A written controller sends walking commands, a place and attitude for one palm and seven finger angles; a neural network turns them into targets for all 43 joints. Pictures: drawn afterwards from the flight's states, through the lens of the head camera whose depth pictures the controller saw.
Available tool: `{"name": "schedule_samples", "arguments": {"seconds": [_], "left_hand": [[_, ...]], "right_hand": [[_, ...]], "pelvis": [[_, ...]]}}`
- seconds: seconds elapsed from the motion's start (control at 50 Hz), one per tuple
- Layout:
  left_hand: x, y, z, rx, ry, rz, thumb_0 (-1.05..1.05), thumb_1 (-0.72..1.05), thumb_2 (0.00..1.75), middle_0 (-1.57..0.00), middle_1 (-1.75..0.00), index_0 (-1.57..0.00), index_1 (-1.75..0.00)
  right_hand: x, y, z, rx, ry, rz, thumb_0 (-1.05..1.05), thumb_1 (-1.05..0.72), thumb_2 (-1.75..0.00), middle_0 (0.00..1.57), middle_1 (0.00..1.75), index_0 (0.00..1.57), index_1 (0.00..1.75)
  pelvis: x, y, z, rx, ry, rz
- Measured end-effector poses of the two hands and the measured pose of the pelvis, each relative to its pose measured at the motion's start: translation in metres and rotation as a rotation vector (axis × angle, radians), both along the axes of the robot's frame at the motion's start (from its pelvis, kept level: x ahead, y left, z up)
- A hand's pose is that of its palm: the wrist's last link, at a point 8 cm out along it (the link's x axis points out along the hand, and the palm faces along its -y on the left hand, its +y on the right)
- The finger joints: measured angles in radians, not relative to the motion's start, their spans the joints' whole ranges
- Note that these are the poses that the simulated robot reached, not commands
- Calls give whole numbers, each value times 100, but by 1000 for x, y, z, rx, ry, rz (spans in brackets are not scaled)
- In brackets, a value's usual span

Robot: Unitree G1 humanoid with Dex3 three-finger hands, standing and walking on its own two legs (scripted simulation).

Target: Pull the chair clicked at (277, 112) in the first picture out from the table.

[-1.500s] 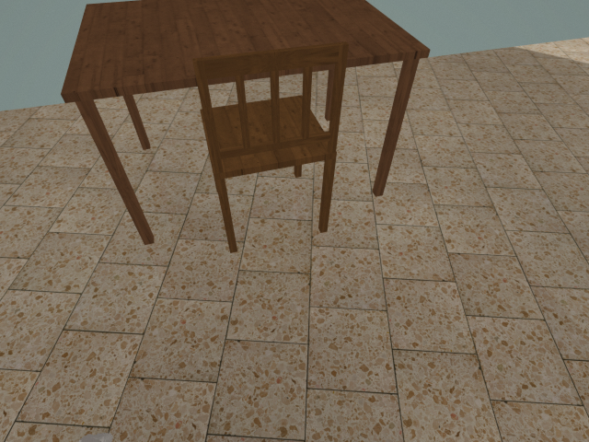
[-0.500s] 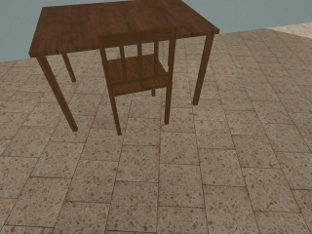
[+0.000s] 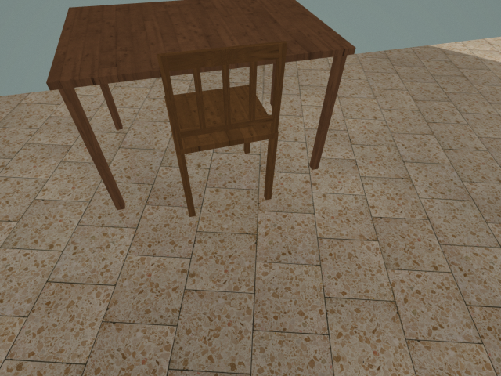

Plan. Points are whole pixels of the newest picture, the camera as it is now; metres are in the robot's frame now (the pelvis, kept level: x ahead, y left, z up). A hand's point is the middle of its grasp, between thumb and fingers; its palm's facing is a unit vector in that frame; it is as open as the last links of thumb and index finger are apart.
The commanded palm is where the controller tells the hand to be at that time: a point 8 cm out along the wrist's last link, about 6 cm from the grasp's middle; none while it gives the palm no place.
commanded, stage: walk to a spot facing it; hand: left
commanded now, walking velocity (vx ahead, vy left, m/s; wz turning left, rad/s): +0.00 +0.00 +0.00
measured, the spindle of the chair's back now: (226, 95) +1.06 +0.15 -0.12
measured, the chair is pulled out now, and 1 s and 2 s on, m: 0.00 0.00 0.00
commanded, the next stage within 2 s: none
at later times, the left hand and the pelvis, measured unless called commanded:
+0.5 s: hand out of the picture +0.05 +0.18 -0.18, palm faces -0.11 -0.96 -0.26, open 7.4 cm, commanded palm none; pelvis -0.03 -0.01 -0.03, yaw -9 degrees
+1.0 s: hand (155, 362) +0.18 +0.19 -0.17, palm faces -0.38 -0.91 -0.19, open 7.4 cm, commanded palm none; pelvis +0.03 +0.02 +0.00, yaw -26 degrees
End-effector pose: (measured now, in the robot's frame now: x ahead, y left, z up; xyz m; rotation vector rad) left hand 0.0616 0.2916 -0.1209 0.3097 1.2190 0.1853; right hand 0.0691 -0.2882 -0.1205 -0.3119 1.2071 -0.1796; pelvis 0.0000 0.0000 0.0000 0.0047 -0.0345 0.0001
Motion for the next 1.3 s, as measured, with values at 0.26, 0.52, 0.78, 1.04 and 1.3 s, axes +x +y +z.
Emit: {"name": "schedule_samples", "arguments": {"seconds": [0.26, 0.52, 0.78, 1.04, 1.3], "left_hand": [[-2, -10, -9, -13, 34, -28, 0, 90, 90, -20, -30, -20, -30], [-20, -64, -25, -86, 32, -73, 0, 90, 90, -20, -30, -20, -30], [-10, -30, -31, -128, 115, -149, 0, 90, 90, -20, -30, -20, -30], [158, -71, -22, -157, -4, -423, 1, 91, 90, -19, -30, -19, -30], [311, -287, -40, -255, -160, -753, 0, 91, 90, -19, -30, -19, -30]], "right_hand": [[-8, 11, -7, 21, -55, -69, 0, -91, -90, 20, 29, 20, 30], [-70, 16, -41, 110, 18, -197, 0, -91, -90, 20, 29, 20, 30], [-61, 36, 1, 23, -161, -295, 0, -91, -90, 20, 29, 20, 30], [-158, 101, 0, 69, 67, -589, 0, -91, -90, 20, 29, 20, 30], [-210, 134, -30, 277, 410, -915, 0, -91, -90, 20, 29, 20, 30]], "pelvis": [[-7, 1, -6, 7, 4, -76], [-28, -13, -23, 8, 3, -157], [-9, 22, -12, -6, 60, -308], [43, 13, -3, -22, 26, -491], [108, -79, -41, 1, 7, -641]]}}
